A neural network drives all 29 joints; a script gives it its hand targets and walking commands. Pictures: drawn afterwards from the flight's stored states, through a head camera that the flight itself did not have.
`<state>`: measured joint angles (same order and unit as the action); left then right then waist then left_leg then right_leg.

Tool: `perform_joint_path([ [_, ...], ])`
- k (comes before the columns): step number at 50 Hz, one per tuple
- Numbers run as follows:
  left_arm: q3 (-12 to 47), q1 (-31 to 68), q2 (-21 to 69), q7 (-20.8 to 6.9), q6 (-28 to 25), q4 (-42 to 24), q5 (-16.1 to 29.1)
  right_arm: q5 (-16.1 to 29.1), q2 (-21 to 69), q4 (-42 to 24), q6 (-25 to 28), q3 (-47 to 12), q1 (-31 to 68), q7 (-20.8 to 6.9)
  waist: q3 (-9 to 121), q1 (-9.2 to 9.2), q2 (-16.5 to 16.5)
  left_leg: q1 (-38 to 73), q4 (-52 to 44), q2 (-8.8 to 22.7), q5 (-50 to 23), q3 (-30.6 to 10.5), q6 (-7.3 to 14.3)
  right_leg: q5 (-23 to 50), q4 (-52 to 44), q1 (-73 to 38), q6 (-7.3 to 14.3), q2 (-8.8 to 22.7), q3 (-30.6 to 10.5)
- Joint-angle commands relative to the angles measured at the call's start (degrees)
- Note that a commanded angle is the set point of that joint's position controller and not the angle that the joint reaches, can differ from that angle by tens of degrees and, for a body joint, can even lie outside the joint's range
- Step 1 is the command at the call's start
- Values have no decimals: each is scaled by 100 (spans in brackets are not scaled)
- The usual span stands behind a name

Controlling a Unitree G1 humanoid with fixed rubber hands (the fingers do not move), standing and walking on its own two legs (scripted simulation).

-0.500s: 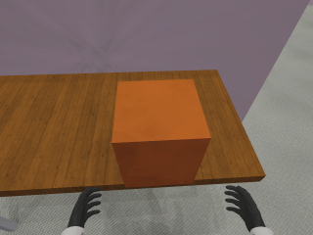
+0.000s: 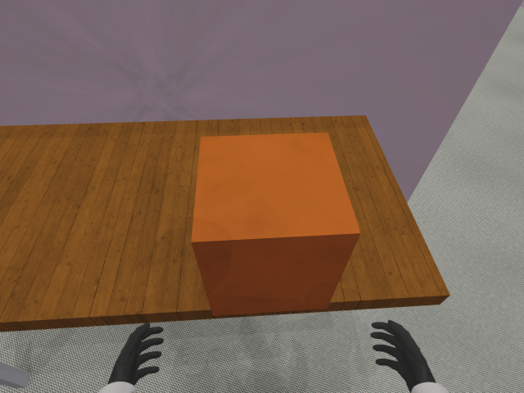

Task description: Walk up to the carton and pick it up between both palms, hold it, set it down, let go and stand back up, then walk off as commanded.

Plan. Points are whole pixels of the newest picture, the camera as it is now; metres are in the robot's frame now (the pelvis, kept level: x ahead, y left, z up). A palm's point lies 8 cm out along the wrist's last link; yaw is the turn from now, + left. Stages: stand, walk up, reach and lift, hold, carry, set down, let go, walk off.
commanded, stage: set down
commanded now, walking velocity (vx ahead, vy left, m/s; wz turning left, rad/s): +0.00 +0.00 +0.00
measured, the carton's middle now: (267, 228) +0.36 +0.01 +0.02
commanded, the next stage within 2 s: let go in 0.26 s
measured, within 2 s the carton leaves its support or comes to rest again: neither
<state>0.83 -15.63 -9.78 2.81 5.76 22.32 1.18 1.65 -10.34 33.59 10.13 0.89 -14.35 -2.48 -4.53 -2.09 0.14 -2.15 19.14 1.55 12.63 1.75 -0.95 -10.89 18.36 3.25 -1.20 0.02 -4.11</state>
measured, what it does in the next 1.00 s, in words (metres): stands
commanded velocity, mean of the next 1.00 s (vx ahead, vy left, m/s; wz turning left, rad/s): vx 0.00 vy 0.00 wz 0.00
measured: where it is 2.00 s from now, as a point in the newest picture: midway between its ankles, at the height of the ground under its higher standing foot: outside the picture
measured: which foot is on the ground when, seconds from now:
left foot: down 0.00-1.00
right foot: down 0.00-1.00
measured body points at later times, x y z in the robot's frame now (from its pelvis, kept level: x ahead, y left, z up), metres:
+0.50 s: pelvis +0.00 +0.00 +0.00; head +0.01 +0.01 +0.45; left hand +0.17 +0.23 -0.09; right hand +0.17 -0.21 -0.10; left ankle -0.02 +0.12 -0.75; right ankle +0.00 -0.14 -0.75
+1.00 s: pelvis -0.01 +0.00 -0.01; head -0.01 +0.01 +0.44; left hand +0.11 +0.29 -0.11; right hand +0.10 -0.29 -0.12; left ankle -0.02 +0.12 -0.75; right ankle +0.00 -0.14 -0.75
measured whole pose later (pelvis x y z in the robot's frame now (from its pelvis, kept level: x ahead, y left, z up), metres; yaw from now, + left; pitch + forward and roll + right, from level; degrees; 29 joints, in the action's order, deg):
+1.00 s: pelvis -0.01 +0.00 -0.01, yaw +1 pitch -2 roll +0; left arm -2.1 -11.9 -19.2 0.3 0.9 42.4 -1.9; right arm -2.2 -18.7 49.6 2.7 2.8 -11.8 -0.4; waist -1.9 -0.5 1.2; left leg -10.1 28.8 1.2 16.5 0.9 -0.6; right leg -15.4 28.7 11.2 -1.2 0.2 -3.3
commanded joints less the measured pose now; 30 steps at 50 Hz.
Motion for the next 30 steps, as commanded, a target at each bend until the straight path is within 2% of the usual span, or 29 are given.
perform_joint_path([
  [1, -215, 419, -477, -47, -168, -562, -66, -50, -642, -415, 242, 216, 375, 53, 419, 62, -65, 315, -82, -184, -1528, 429, -197, 761, -352, 299, 200, -184, 481],
  [12, -297, 697, -599, -192, -93, -95, -108, -214, -573, 75, 377, 184, 662, 141, 474, 69, 5, 317, 42, -196, -1611, 469, -175, 906, -257, 318, 158, -169, 509],
  [30, -291, 995, -546, -257, -14, 144, -200, -260, -660, 441, 519, 205, 845, 174, 494, 132, -88, 392, 190, -179, -1720, 402, -190, 989, -115, 388, 144, -191, 625],
])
